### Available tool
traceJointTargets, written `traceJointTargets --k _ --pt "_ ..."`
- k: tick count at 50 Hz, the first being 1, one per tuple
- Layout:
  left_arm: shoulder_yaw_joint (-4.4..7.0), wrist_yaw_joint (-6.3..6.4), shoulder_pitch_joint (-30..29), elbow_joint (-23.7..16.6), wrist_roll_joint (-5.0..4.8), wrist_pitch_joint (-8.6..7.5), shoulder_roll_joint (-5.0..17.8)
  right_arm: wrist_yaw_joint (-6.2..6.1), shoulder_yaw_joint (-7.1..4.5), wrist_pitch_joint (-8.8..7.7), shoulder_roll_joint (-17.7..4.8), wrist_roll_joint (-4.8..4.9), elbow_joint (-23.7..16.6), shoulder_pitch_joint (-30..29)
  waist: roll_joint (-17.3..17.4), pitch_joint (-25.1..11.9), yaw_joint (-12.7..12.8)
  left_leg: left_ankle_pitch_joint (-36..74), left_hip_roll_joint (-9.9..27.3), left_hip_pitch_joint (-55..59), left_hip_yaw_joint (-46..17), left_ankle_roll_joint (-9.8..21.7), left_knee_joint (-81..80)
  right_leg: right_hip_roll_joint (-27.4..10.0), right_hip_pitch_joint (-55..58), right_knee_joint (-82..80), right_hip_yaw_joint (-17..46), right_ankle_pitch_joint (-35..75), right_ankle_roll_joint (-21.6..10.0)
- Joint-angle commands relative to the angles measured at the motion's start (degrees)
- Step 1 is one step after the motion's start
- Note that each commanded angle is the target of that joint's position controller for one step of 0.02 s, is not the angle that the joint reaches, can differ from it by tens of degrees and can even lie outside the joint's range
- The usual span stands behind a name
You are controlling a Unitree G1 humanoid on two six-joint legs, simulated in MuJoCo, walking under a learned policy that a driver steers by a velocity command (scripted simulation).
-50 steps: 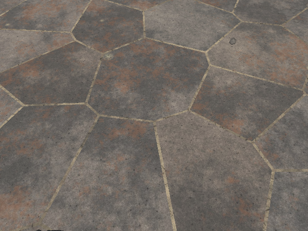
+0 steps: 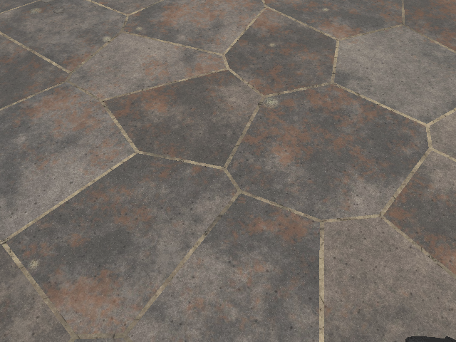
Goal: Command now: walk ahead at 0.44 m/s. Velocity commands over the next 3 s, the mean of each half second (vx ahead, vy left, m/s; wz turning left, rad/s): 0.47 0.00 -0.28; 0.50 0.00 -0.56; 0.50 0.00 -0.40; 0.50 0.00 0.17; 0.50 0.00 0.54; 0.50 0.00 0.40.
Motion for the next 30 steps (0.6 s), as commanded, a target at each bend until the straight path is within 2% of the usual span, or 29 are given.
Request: traceJointTargets --k 1,2,3,4,5,6,7,8,9,10,11,13,15,17,19,23,27,28,30 --pt "2.82 0.2 -2.0 -2.9 -0.81 -0.7 11.7 0.31 -0.51 -1.05 -4.0 0.34 -6.2 -7.3 -8.5 5.2 -1.7 2.2 -1.1 3.6 0.8 1.4 -4.3 -14.1 -7.0 -5.4 7.2 13.4 -9.9" --pt "2.96 0.2 -2.3 -2.8 -0.87 -0.54 12.0 0.24 -0.88 -1.09 -4.9 0.3 -5.9 -5.9 -8.5 4.7 -2.9 1.5 -1.5 5.8 1.1 2.3 -5.2 -14.7 -6.0 -3.7 6.9 17.5 -9.4" --pt "3.07 0.25 -3.1 -2.8 -0.86 -0.35 12.4 0.0 -1.54 -1.06 -6.1 0.11 -5.1 -2.6 -8.4 2.7 -5.3 0.9 -2.7 10.6 2.0 3.5 -6.2 -14.1 -5.6 0.6 5.5 26.3 -8.4" --pt "2.76 0.26 -2.7 -2.6 -0.73 -0.13 11.5 -0.47 -2.72 -0.98 -7.9 -0.06 -3.0 4.3 -7.2 -1.6 -8.9 0.0 -4.2 20.7 2.8 4.8 -6.9 -11.8 -7.5 9.9 3.4 35.1 -7.1" --pt "1.9 0.33 -2.6 -3.0 0.03 -0.1 9.5 -1.15 -4.0 -0.85 -10.3 -0.02 -0.6 14.2 -5.3 -8.1 -13.6 -1.0 -1.6 35.1 0.1 6.6 -5.8 -8.9 -14.9 23.1 1.7 33.3 -5.0" --pt "-0.09 0.22 2.3 -4.9 0.71 -0.51 2.8 -1.73 -5.18 -0.56 -16.4 -1.78 0.3 21.3 9.6 -18.0 -12.9 -14.6 14.6 54.5 -24.3 13.5 -10.1 -0.8 -33.8 47.3 -1.1 10.0 -0.9" --pt "-0.12 0.23 2.2 -4.5 -0.58 -1.58 3.5 -1.37 -4.04 -0.82 -13.6 -1.64 0.6 21.9 15.0 -22.0 -12.6 -25.9 20.0 52.6 -43.9 16.0 -22.3 3.0 -40.0 58.6 7.6 -14.2 -0.9" --pt "1.55 -0.01 -1.8 -5.7 -2.33 -2.01 8.8 -1.17 -2.79 -1.22 -10.4 -1.22 0.5 17.2 10.6 -12.3 -11.8 -30.7 18.9 45.1 -37.3 13.3 -24.0 -0.2 -45.1 63.0 9.3 -11.0 -1.8" --pt "1.7 -0.01 -5.4 -6.7 -2.36 -2.05 9.3 -1.17 -2.17 -1.41 -8.4 -0.91 0.4 13.3 8.0 -6.5 -10.1 -26.2 17.2 37.8 -29.0 11.6 -24.4 -3.2 -45.6 62.1 7.2 -6.4 -2.8" --pt "1.81 0.19 -6.6 -6.7 -1.45 -1.84 8.5 -1.04 -1.67 -1.7 -6.6 -1.18 0.6 9.8 5.0 -3.4 -8.1 -19.9 14.8 31.2 -22.5 10.5 -25.8 -5.2 -43.4 59.1 6.8 -1.9 -2.9" --pt "2.19 0.36 -5.5 -6.0 -0.98 -1.06 7.9 -0.97 -1.32 -2.31 -5.0 -1.62 0.7 7.3 5.9 -2.1 -6.1 -14.4 12.4 26.9 -16.7 9.4 -27.3 -7.0 -40.1 56.4 7.3 1.4 -2.9" --pt "2.04 0.23 -3.5 -4.8 -1.05 0.54 5.5 -1.03 -1.37 -3.32 -3.9 -1.94 1.6 5.6 5.6 -1.4 -4.5 -8.1 10.9 22.8 -10.2 9.5 -29.9 -7.6 -36.6 55.2 7.3 4.7 -2.3" --pt "2.14 0.42 -5.2 -5.5 -0.97 1.51 4.8 -1.32 -1.7 -3.93 -4.6 -2.13 2.9 5.9 3.5 0.6 -4.1 -3.2 10.7 22.2 -5.3 9.9 -31.5 -7.4 -39.1 53.3 8.0 8.0 -1.6" --pt "2.22 0.47 -8.1 -6.6 -0.76 1.67 4.6 -1.82 -1.95 -3.95 -5.1 -2.41 4.1 7.1 1.9 2.0 -4.6 0.0 10.8 24.0 -2.1 10.2 -32.0 -6.9 -43.3 48.9 9.2 12.6 -0.9" --pt "2.17 -0.01 -10.5 -7.5 -0.47 1.23 4.3 -2.31 -2.03 -3.73 -5.7 -2.4 4.8 7.9 1.2 2.7 -5.2 2.4 10.5 25.7 1.2 10.0 -32.4 -6.2 -44.7 42.8 8.9 18.2 -0.5" --pt "1.2 -1.6 -18.2 -10.4 -0.12 0.74 2.9 -3.04 -2.42 -2.91 -7.5 -1.84 6.1 10.3 -0.5 5.0 -8.2 6.2 10.7 29.3 7.0 9.3 -32.9 -5.8 -44.5 31.2 3.5 23.8 -0.9" --pt "0.47 -3.28 -24.6 -14.4 -0.36 0.53 2.0 -3.1 -2.87 -1.03 -8.6 -0.98 7.8 14.2 -0.9 6.6 -10.5 13.0 12.8 38.7 9.9 8.9 -29.2 -5.1 -48.0 24.6 -0.1 19.6 -2.8" --pt "0.48 -3.7 -25.3 -15.3 -0.41 0.51 2.2 -3.12 -2.98 -0.49 -9.0 -0.73 8.0 14.4 -0.4 6.3 -10.3 17.4 13.2 40.3 10.7 8.6 -27.4 -4.4 -47.4 23.6 -1.4 17.3 -3.4" --pt "1.21 -4.17 -23.8 -16.4 -0.55 0.68 3.7 -3.44 -3.33 0.39 -10.6 -0.45 7.6 13.4 2.0 3.1 -8.1 37.4 13.1 42.0 12.4 7.5 -20.8 -0.9 -41.2 23.0 -4.9 11.9 -5.4"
